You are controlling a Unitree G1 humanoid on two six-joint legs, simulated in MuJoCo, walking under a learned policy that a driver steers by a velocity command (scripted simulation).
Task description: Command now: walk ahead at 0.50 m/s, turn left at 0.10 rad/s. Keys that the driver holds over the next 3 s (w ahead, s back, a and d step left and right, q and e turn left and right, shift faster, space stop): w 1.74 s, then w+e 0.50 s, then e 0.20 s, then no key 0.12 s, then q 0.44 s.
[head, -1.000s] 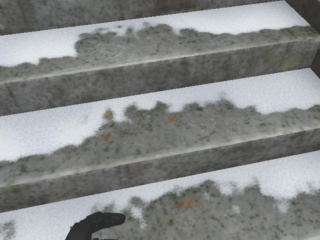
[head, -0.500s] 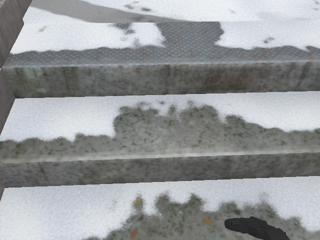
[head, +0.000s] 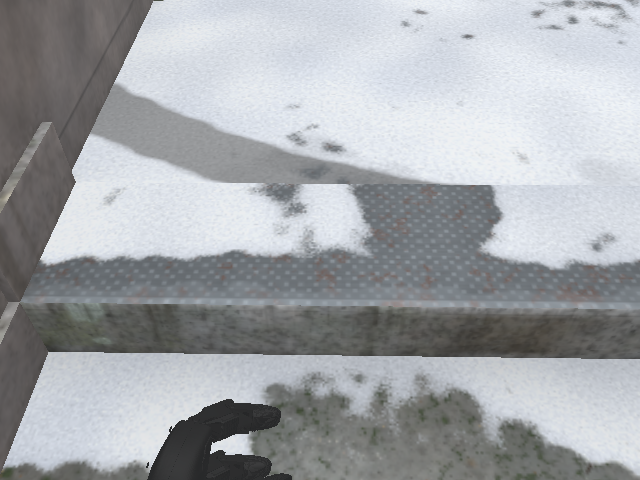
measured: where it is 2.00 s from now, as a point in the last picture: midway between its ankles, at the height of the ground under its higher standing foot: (299, 181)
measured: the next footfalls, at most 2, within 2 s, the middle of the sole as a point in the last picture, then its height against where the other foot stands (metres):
left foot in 0.56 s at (250, 454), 0.15 m higher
right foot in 1.14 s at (368, 246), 0.15 m higher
